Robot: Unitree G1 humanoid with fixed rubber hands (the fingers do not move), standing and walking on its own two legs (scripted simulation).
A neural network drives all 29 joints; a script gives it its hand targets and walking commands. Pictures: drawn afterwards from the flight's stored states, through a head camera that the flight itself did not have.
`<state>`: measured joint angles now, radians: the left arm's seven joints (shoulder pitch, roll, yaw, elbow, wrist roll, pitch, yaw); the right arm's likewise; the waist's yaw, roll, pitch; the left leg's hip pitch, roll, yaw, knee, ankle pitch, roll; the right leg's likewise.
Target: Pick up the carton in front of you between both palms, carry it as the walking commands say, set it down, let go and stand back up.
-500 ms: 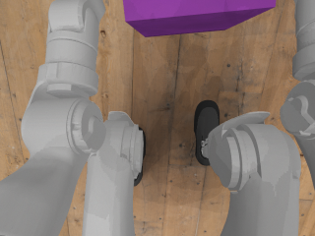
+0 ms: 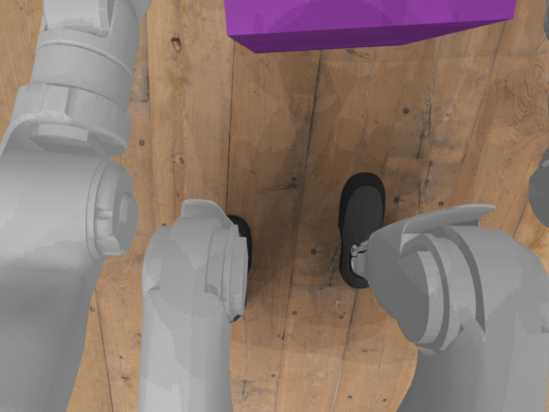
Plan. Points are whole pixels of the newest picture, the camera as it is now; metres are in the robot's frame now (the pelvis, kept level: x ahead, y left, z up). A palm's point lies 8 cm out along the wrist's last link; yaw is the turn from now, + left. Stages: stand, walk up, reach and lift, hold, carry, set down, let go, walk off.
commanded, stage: set down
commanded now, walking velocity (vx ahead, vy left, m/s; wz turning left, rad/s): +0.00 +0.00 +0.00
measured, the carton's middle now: out of the picture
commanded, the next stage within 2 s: let go in 1.08 s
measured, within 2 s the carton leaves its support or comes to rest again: neither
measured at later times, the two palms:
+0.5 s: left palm out of the picture +0.59 +0.10 -0.01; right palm out of the picture +0.57 -0.28 -0.02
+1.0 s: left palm out of the picture +0.59 +0.11 +0.13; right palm out of the picture +0.56 -0.29 +0.13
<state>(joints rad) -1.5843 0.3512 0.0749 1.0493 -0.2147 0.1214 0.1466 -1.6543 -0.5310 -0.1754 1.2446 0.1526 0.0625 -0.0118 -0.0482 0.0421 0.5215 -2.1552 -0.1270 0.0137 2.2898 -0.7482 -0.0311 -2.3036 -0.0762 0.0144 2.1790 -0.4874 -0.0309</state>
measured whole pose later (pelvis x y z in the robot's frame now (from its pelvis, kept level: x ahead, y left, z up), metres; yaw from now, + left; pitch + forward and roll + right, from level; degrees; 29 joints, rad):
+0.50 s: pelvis -0.01 +0.00 +0.09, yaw -1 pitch +42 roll +4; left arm -1.52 0.27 0.26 0.96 -0.07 0.23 0.15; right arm -1.60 -0.49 -0.23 1.14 0.03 0.19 0.01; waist -0.02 0.03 0.24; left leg -2.01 -0.09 0.02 1.93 -0.65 -0.03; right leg -2.15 -0.03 0.03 1.84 -0.42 -0.03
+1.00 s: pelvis +0.01 -0.01 +0.23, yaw -2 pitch +47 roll +4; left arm -1.34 0.25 0.30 0.83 -0.03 0.27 0.10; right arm -1.42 -0.42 -0.32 0.97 -0.04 0.26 0.04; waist -0.01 0.02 0.05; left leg -1.72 -0.07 -0.01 1.39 -0.49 -0.03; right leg -1.84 -0.02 0.01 1.31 -0.29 -0.03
